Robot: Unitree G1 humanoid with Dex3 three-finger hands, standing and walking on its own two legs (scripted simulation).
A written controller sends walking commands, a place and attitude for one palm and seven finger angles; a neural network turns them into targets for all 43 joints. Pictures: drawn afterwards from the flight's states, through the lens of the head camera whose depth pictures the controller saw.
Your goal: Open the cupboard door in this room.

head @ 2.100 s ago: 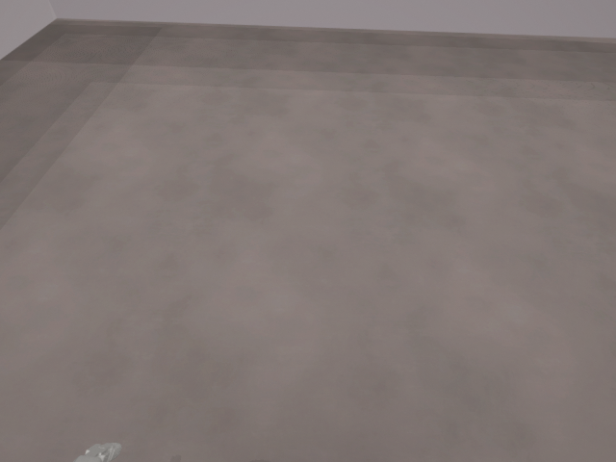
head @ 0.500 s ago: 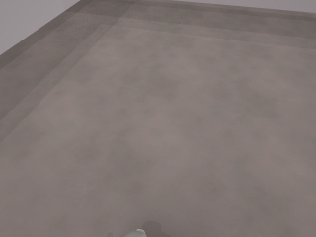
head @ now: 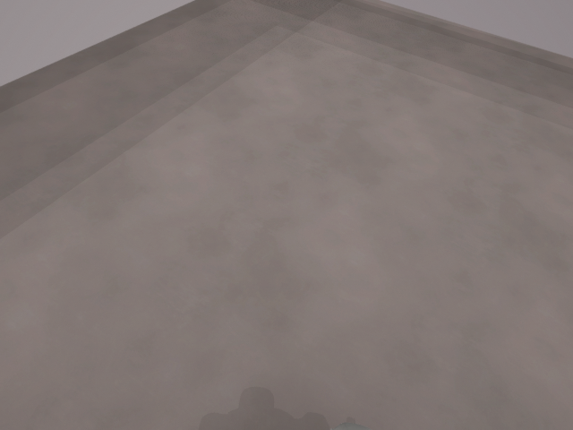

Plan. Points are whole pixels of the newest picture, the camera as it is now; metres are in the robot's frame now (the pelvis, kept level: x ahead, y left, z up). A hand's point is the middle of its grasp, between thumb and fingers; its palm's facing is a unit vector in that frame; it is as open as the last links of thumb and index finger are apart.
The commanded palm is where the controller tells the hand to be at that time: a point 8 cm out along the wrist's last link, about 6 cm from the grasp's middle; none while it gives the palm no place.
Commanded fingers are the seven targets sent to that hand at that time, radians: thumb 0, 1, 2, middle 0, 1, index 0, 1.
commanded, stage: turn or walk to find it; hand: left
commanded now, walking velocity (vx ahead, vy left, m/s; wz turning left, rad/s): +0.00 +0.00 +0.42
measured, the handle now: out of the picture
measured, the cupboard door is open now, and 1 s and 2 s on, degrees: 0 0 0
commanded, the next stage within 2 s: stand and wait in 1.02 s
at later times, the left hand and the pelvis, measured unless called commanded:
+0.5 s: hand out of the picture -0.01 +0.18 -0.17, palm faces +0.26 -0.94 -0.24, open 7.4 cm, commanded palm none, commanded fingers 0.00 0.90 0.90 -0.20 -0.30 -0.20 -0.30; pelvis -0.03 -0.02 +0.00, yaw +14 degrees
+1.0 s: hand out of the picture -0.04 +0.21 -0.15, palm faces +0.45 -0.85 -0.28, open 7.4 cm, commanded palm none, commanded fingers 0.00 0.90 0.90 -0.20 -0.30 -0.20 -0.30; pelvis -0.04 -0.02 -0.01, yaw +26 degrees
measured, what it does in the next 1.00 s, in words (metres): steps on the spot, turning left: right foot, then left foot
